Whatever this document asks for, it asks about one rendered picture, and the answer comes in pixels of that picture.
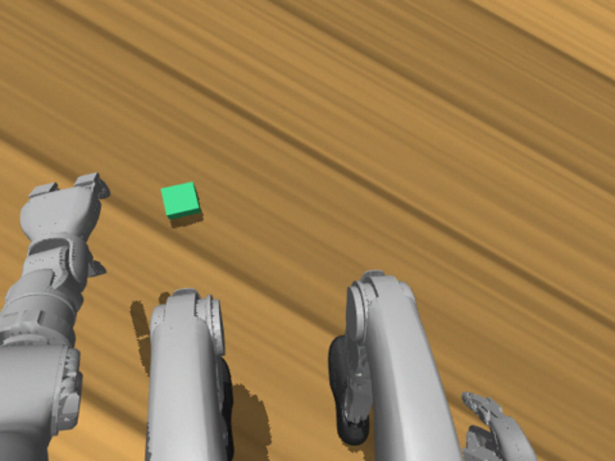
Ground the left robot hand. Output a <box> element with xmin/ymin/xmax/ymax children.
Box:
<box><xmin>20</xmin><ymin>172</ymin><xmax>111</xmax><ymax>278</ymax></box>

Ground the left robot arm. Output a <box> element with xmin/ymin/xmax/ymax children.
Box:
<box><xmin>0</xmin><ymin>232</ymin><xmax>89</xmax><ymax>461</ymax></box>

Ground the small box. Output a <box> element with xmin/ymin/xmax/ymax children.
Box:
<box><xmin>160</xmin><ymin>182</ymin><xmax>201</xmax><ymax>220</ymax></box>

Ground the right robot hand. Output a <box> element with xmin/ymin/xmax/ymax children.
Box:
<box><xmin>461</xmin><ymin>392</ymin><xmax>538</xmax><ymax>461</ymax></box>

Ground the right robot foot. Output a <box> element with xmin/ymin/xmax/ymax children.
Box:
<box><xmin>329</xmin><ymin>335</ymin><xmax>369</xmax><ymax>446</ymax></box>

